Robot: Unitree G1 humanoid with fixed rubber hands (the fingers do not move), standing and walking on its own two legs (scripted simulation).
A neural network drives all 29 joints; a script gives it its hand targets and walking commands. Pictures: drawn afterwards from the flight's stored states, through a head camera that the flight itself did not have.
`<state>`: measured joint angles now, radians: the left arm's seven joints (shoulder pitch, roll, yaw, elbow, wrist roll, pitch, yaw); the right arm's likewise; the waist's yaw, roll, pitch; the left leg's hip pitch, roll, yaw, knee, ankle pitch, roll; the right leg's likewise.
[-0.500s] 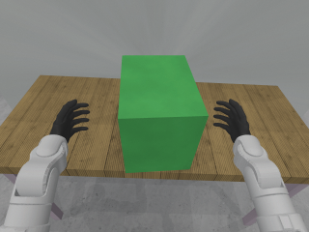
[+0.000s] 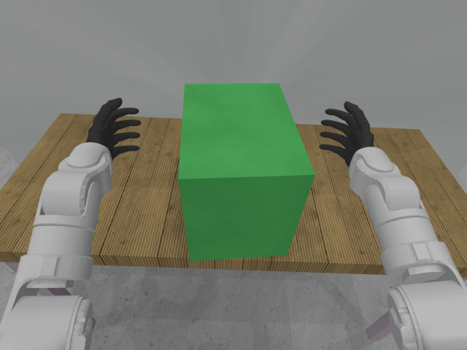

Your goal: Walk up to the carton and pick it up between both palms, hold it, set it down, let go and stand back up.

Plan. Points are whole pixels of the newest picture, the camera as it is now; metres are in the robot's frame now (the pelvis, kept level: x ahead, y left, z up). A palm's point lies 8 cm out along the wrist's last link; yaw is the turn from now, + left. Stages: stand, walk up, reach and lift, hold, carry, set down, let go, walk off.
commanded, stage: reach and lift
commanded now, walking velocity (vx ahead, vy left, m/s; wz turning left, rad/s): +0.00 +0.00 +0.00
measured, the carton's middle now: (235, 169) +0.51 +0.00 +0.03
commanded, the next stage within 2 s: none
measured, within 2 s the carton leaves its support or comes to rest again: neither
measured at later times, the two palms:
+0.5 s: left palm (110, 103) +0.45 +0.20 +0.23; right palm (350, 111) +0.45 -0.18 +0.23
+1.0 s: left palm (111, 129) +0.46 +0.22 +0.17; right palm (339, 143) +0.46 -0.18 +0.15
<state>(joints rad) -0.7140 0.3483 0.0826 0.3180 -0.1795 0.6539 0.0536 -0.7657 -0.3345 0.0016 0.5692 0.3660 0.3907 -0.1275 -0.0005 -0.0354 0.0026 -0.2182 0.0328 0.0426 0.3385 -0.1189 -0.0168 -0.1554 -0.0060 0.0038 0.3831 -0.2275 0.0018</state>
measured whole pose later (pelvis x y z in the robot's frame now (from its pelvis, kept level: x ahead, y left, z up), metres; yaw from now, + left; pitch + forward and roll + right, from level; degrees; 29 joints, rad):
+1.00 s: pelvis +0.01 +0.00 +0.00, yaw +0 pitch +7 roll +0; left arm -1.07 0.35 0.08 1.15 -0.24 0.11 0.06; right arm -1.03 -0.29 0.04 1.16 0.38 0.11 -0.08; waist 0.00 -0.04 -0.09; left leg -0.35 0.04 0.04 0.35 -0.12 -0.02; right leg -0.28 0.00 0.00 0.38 -0.23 0.00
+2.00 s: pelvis +0.02 +0.00 +0.00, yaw +0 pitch +15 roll +0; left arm -0.97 0.17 0.13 1.23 0.00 -0.17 0.07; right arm -0.99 -0.17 0.01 1.22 0.26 -0.13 -0.12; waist 0.00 -0.04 -0.18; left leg -0.51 0.04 0.04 0.38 -0.14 -0.02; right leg -0.42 0.01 0.00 0.38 -0.22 0.00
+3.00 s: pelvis +0.02 +0.00 +0.00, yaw +0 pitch +11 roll +0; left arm -0.96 0.09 0.51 1.15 0.33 -0.11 0.01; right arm -0.85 0.07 -0.50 0.96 -0.32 -0.12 -0.09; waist 0.00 -0.04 -0.11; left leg -0.41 0.04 0.05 0.35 -0.12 -0.02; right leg -0.35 0.00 0.00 0.38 -0.22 0.00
